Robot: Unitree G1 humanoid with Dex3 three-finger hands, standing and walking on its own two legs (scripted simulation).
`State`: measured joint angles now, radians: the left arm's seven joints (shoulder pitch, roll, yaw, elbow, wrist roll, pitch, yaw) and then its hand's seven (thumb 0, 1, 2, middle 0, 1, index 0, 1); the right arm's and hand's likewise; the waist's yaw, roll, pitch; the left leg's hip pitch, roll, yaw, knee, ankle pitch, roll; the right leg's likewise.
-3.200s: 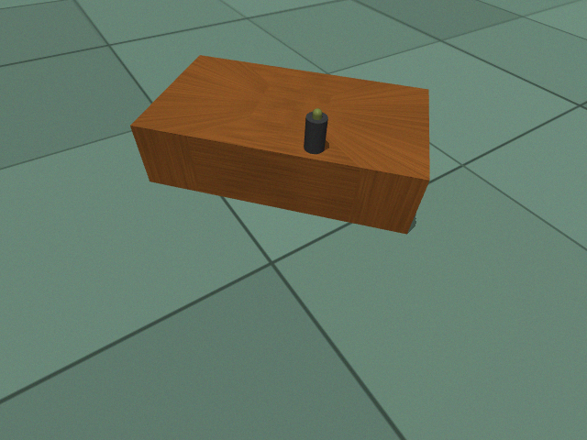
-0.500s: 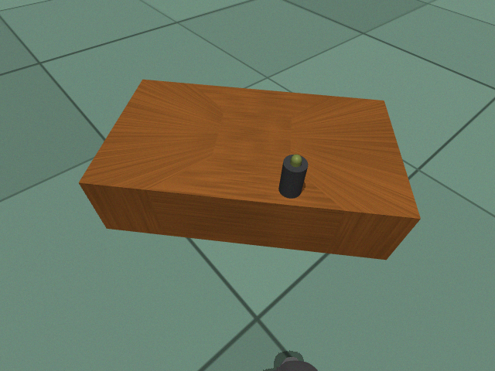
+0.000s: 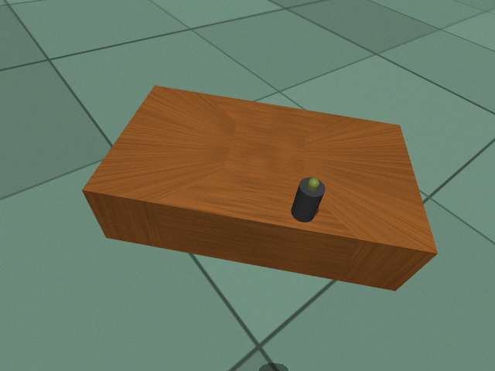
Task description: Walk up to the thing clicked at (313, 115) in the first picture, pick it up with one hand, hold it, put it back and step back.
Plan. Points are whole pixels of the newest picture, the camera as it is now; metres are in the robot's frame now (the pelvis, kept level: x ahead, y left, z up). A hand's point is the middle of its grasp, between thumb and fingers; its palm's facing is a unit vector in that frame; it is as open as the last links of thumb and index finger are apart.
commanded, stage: walk up
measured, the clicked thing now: (308, 197) +0.74 -0.25 -0.33
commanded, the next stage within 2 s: stand in 1.34 s
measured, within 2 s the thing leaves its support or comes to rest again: neither
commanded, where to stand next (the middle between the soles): +0.08 -0.03 m, yaw +0 degrees
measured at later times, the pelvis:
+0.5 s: pelvis +0.01 -0.02 +0.02, yaw +0 degrees
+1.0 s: pelvis +0.02 -0.01 +0.03, yaw -1 degrees
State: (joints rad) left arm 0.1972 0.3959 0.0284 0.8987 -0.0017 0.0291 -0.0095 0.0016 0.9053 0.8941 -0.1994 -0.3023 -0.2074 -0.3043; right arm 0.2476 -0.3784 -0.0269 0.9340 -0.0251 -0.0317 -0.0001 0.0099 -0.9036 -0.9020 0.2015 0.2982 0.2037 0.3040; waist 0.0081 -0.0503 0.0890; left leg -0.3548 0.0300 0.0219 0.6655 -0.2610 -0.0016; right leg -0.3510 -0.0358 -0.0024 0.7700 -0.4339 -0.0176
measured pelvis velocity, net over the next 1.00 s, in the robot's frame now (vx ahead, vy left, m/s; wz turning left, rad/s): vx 0.02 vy -0.01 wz -0.02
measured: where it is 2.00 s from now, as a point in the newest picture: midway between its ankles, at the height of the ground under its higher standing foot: outside the picture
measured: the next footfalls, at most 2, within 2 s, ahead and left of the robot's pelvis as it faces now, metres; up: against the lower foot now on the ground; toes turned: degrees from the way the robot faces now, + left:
none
